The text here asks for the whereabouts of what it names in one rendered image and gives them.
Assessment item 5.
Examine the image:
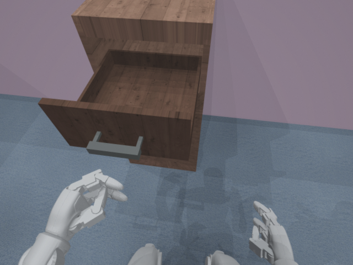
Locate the left robot forearm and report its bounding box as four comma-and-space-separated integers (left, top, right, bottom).
18, 232, 71, 265

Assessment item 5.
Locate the drawer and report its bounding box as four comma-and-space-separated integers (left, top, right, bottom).
38, 49, 202, 161

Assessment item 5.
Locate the handle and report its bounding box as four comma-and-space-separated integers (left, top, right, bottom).
86, 131, 143, 160

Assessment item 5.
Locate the cabinet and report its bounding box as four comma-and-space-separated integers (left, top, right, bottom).
71, 0, 215, 172

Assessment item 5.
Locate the robot thigh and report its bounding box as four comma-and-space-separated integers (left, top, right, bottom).
128, 247, 162, 265
205, 253, 240, 265

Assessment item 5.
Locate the right robot hand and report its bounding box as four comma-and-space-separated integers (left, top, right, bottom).
249, 201, 294, 265

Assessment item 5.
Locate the right robot thigh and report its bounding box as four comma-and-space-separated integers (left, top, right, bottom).
205, 253, 240, 265

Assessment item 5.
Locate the left robot thigh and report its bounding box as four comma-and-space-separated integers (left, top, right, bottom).
128, 247, 162, 265

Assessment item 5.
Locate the left robot hand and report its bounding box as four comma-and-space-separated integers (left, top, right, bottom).
45, 169, 128, 241

